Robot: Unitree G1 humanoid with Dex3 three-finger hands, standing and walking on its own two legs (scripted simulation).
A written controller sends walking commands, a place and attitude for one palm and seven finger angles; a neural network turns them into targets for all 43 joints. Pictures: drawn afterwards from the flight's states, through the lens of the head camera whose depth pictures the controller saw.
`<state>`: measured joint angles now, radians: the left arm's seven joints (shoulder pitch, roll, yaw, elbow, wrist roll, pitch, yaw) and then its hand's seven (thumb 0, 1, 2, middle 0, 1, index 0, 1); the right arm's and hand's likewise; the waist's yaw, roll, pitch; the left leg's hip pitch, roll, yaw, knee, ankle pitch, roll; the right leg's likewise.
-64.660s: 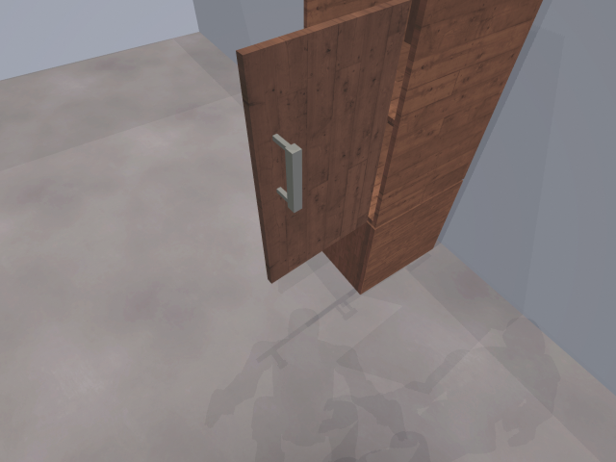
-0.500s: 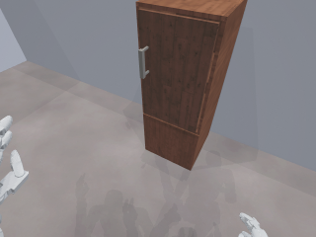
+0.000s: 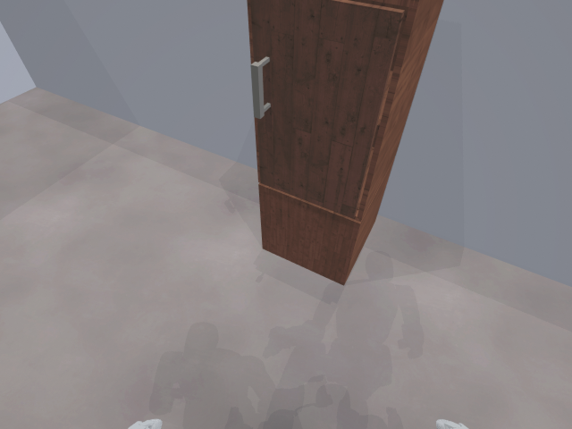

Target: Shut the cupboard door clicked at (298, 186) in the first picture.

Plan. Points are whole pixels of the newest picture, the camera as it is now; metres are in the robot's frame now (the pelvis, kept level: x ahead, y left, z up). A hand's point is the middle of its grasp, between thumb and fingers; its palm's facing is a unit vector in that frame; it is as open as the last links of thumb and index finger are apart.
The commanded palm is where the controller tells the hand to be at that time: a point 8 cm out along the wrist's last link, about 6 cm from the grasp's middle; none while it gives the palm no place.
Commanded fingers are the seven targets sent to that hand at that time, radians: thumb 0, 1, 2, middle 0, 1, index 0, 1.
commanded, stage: let the arm hang, fingers relaxed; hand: left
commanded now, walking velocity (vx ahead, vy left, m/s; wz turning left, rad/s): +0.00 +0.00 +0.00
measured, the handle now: (262, 88) +0.89 +0.09 +0.04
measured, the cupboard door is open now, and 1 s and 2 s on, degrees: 0 0 0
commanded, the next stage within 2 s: look to check the result in 0.84 s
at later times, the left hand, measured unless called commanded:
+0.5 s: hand out of the picture -0.06 +0.22 -0.16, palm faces +0.03 -0.97 -0.23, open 7.3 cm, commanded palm none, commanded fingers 0.00 0.90 0.90 -0.20 -0.30 -0.20 -0.30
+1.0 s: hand out of the picture +0.03 +0.23 -0.16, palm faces -0.01 -0.96 -0.27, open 7.3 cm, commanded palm none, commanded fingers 0.00 0.90 0.90 -0.20 -0.30 -0.20 -0.30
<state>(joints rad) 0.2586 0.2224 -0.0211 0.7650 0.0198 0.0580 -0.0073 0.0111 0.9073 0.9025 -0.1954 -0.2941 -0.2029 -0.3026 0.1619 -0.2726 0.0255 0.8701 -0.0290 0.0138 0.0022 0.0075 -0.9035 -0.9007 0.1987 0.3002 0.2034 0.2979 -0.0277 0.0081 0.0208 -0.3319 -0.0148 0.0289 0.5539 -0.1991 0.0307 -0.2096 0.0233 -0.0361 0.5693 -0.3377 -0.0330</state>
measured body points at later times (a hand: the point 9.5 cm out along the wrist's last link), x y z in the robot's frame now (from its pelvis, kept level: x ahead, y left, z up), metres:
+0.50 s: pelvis -0.01 +0.02 +0.01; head -0.01 +0.02 +0.46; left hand -0.06 +0.27 -0.14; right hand -0.01 -0.21 -0.15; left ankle +0.06 +0.10 -0.73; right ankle -0.02 -0.10 -0.73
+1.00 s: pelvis +0.01 +0.01 +0.01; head +0.01 +0.01 +0.46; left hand +0.04 +0.28 -0.13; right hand +0.04 -0.27 -0.13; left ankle +0.06 +0.10 -0.73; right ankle -0.02 -0.10 -0.73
